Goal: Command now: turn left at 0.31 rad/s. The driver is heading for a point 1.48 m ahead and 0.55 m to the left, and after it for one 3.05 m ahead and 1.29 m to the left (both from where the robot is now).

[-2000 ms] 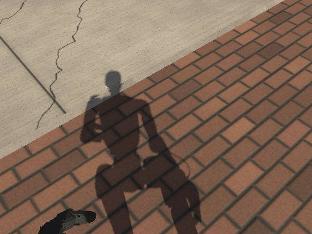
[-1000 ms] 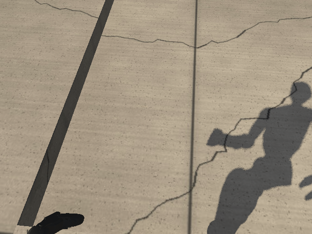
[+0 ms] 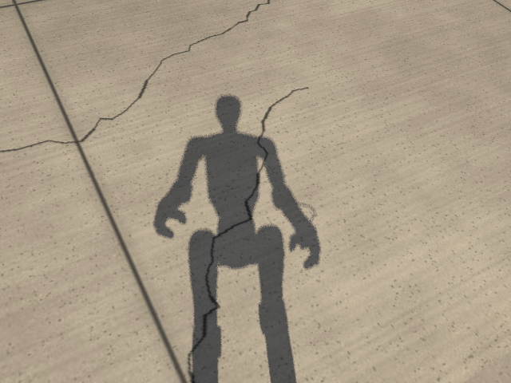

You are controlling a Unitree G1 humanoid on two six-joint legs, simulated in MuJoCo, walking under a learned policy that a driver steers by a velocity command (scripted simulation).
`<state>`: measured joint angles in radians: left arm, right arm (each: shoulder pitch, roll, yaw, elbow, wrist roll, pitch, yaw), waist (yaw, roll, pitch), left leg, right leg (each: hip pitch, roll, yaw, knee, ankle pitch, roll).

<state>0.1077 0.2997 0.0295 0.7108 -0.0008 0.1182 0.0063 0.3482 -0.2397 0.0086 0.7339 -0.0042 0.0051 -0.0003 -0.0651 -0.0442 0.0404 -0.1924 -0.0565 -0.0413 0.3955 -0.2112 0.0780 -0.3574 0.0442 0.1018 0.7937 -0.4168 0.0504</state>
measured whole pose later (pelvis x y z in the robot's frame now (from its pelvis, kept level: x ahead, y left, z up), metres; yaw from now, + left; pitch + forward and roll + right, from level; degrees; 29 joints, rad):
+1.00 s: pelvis -0.05 +0.04 +0.00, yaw +45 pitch +0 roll -1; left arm 0.25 0.35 0.06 0.74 0.03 0.03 -0.05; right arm 0.36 -0.29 -0.05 0.72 -0.02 -0.02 0.03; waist -0.02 -0.05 -0.03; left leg -0.04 -0.09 -0.05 0.29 -0.25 0.10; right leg -0.58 -0.05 -0.01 0.94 -0.09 0.04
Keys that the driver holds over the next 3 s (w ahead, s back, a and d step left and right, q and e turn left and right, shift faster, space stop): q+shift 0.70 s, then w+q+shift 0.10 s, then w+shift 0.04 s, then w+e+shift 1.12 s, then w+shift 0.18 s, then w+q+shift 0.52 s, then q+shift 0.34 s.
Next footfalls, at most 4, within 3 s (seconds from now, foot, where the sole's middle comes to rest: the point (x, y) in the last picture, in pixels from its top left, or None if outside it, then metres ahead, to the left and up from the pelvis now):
0.20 right None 0.03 -0.10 -0.78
0.72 left None -0.11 0.07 -0.78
1.42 right None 0.38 0.23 -0.93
1.76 left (32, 332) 0.69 0.57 -0.93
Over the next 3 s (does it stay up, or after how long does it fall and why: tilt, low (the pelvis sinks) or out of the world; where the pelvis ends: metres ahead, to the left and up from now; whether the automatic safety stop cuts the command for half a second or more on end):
stays up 1.59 0.33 -0.18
